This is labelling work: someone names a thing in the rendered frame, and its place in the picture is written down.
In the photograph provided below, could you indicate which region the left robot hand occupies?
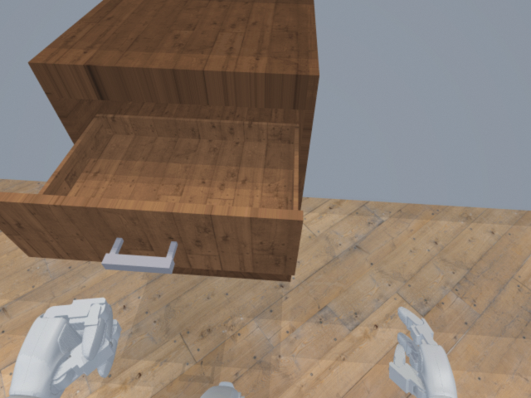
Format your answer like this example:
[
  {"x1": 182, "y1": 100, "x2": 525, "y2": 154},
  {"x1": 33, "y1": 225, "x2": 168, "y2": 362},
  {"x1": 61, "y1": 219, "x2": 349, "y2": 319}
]
[{"x1": 9, "y1": 298, "x2": 122, "y2": 398}]

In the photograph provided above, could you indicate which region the cabinet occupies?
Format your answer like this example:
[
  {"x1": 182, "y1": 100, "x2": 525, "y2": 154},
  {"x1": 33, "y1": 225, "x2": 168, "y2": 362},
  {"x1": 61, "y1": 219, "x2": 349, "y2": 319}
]
[{"x1": 28, "y1": 0, "x2": 319, "y2": 282}]

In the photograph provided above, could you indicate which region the left robot shin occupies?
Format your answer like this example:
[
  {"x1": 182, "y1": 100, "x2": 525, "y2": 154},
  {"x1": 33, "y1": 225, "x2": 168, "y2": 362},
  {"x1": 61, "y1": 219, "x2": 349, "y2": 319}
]
[{"x1": 219, "y1": 381, "x2": 235, "y2": 389}]

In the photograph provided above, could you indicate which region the drawer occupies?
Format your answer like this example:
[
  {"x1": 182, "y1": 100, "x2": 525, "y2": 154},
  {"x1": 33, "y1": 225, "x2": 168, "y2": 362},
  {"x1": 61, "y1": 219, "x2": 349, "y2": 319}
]
[{"x1": 0, "y1": 114, "x2": 304, "y2": 275}]

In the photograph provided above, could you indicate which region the right robot hand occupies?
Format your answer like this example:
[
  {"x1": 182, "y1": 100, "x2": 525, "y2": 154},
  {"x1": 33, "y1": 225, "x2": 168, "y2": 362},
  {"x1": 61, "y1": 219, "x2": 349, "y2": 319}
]
[{"x1": 389, "y1": 307, "x2": 457, "y2": 398}]

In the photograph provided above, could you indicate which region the handle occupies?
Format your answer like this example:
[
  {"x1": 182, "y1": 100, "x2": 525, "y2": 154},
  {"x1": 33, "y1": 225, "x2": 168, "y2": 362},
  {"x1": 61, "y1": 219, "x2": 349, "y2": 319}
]
[{"x1": 101, "y1": 238, "x2": 178, "y2": 274}]

